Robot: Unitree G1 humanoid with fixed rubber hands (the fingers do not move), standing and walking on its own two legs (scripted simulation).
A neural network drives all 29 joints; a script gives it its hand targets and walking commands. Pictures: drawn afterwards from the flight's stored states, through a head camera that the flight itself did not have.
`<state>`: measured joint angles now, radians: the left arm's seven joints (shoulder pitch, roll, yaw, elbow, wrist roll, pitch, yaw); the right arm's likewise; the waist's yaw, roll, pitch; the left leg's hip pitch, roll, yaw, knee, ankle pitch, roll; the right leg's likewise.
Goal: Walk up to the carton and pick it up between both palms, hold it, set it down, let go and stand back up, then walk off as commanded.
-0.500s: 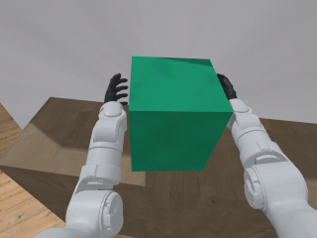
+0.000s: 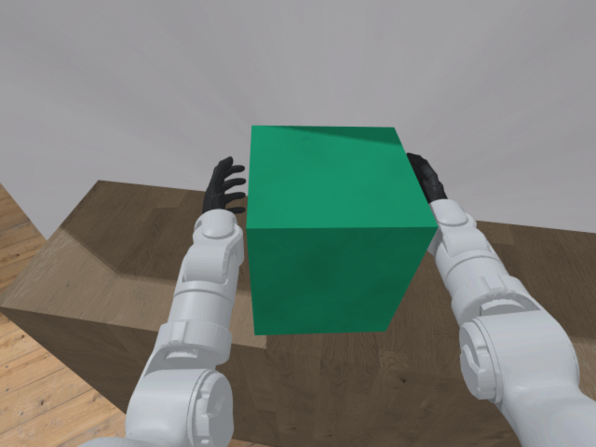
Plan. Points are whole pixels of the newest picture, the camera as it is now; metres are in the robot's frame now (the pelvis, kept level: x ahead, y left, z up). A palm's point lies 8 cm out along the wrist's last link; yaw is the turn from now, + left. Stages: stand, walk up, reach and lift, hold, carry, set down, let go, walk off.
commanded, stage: set down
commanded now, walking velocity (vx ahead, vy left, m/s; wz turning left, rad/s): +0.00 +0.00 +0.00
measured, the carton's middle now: (322, 234) +0.40 +0.01 +0.07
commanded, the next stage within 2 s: none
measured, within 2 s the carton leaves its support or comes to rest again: rests again in 0.18 s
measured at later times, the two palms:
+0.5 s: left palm (220, 223) +0.37 +0.16 +0.11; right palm (429, 209) +0.43 -0.14 +0.11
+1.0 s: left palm (217, 228) +0.36 +0.16 +0.11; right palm (424, 211) +0.43 -0.13 +0.11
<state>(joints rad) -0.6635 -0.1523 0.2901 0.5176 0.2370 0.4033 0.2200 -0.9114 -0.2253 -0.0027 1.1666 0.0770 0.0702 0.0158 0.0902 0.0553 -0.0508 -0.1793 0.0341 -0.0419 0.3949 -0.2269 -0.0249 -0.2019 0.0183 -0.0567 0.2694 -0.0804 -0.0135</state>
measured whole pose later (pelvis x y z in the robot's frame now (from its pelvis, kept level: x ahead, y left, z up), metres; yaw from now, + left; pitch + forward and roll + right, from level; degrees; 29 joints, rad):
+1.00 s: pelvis +0.00 +0.00 +0.00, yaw +0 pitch +1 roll -1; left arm -0.63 -0.18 0.34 0.63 0.27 0.23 0.20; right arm -0.87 -0.19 -0.16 1.24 -0.07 -0.07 0.03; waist 0.11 0.03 -0.06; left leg -0.18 0.03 -0.04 0.39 -0.23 -0.02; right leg -0.20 0.02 -0.06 0.26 -0.08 -0.02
